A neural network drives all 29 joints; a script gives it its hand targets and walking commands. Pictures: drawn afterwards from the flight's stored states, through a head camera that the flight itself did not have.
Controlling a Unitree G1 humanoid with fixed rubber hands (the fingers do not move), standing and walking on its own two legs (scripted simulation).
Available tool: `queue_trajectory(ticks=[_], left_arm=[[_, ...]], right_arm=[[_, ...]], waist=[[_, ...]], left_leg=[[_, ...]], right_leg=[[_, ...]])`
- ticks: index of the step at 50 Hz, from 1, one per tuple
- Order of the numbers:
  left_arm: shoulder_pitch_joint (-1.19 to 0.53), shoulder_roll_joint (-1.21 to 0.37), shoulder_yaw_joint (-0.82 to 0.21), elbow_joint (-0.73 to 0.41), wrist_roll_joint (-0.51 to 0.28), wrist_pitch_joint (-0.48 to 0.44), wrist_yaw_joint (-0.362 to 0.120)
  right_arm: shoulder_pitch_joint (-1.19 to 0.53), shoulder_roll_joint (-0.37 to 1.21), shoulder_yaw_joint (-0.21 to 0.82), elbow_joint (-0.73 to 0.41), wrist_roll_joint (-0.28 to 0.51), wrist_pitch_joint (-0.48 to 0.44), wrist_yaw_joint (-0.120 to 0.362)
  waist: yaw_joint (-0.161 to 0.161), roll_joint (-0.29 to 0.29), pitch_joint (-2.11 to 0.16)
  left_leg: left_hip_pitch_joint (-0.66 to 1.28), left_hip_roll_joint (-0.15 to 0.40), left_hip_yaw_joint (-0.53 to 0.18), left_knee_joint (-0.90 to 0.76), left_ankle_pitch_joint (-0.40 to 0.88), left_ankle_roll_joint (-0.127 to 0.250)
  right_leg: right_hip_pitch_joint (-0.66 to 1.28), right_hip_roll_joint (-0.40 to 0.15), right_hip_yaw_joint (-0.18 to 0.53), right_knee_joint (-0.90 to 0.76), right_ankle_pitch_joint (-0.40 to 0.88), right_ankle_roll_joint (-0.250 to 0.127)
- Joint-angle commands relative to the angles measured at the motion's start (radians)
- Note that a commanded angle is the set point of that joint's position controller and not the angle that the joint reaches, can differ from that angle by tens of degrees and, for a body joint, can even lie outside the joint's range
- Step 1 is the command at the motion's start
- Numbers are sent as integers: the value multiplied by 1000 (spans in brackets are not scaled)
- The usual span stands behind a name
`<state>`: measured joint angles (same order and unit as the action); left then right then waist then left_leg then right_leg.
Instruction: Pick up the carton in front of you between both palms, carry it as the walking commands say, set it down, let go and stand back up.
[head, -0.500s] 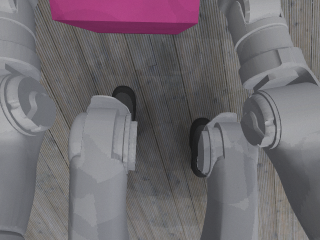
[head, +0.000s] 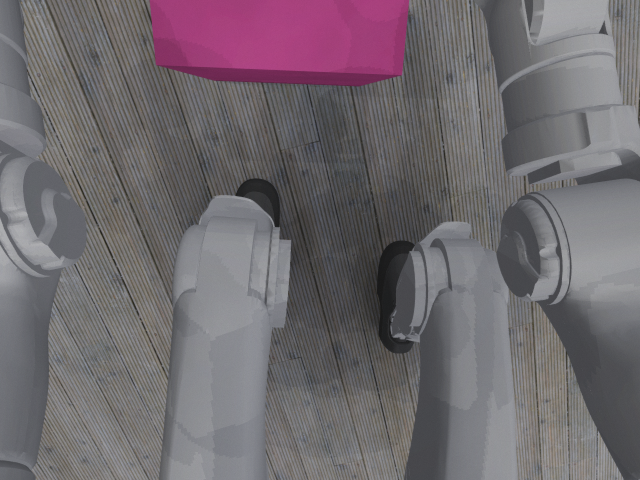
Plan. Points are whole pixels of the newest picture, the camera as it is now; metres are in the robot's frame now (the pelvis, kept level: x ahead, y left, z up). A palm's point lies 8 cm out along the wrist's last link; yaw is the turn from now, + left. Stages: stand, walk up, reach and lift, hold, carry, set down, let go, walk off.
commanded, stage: set down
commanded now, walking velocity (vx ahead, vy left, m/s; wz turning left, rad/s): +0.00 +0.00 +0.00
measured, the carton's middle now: out of the picture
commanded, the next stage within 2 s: let go in 0.78 s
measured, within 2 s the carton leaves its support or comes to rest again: neither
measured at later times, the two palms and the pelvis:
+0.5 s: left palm out of the picture +0.53 +0.36 +0.01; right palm out of the picture +0.60 -0.02 +0.02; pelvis +0.02 +0.01 +0.12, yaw +1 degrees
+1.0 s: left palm out of the picture +0.49 +0.36 +0.13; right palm out of the picture +0.56 -0.04 +0.14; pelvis +0.05 +0.02 +0.25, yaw +3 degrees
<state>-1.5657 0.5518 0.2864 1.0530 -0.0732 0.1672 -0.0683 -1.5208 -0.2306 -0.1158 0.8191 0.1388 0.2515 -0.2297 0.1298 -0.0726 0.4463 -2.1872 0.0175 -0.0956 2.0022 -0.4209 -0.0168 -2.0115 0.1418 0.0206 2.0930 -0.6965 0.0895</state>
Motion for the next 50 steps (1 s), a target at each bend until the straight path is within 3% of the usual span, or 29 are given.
queue_trajectory(ticks=[1,4,7,12,18,27,36,41,45,50], left_arm=[[-246,150,10,-113,28,19,-3],[-234,91,3,-118,51,25,-15],[-216,62,7,-119,73,29,-22],[-184,63,45,-142,115,40,-17],[-150,84,79,-221,128,60,-9],[-56,52,76,-278,110,74,-31],[35,24,105,-264,138,42,-48],[96,-4,121,-229,170,22,-60],[221,-10,119,-256,207,19,-76],[449,-27,76,-384,221,14,-88]], right_arm=[[-257,-83,-83,-68,-40,10,4],[-227,-73,-153,-12,-91,8,24],[-211,-68,-199,10,-129,3,39],[-200,-56,-203,-21,-138,4,54],[-180,-52,-164,-114,-117,19,52],[-70,-32,-171,-181,-135,31,56],[45,7,-186,-179,-162,2,77],[114,37,-205,-159,-201,-11,91],[249,66,-202,-205,-254,-9,90],[483,105,-156,-328,-272,-18,87]], waist=[[52,123,-1370],[13,142,-1299],[0,152,-1291],[25,148,-1371],[46,122,-1524],[15,117,-1578],[13,119,-1494],[3,98,-1417],[-5,90,-1472],[0,120,-1496]], left_leg=[[1056,-21,160,-180,317,5],[1023,-21,150,-229,283,-3],[1036,-26,142,-278,272,-9],[1122,-37,139,-361,287,-13],[1275,-54,146,-451,397,-10],[1443,-64,145,-594,541,-9],[1560,-57,129,-772,608,-1],[1564,-54,123,-872,577,6],[1668,-57,125,-939,637,12],[1871,-51,109,-1012,757,15]], right_leg=[[207,28,-166,-294,126,-20],[139,28,-166,-343,110,-26],[112,29,-169,-391,104,-29],[145,30,-172,-465,112,-22],[244,35,-173,-564,165,-9],[347,30,-158,-738,267,-2],[450,14,-128,-934,336,3],[528,0,-113,-1033,354,8],[651,-2,-110,-1113,419,11],[750,-11,-106,-1203,486,0]])
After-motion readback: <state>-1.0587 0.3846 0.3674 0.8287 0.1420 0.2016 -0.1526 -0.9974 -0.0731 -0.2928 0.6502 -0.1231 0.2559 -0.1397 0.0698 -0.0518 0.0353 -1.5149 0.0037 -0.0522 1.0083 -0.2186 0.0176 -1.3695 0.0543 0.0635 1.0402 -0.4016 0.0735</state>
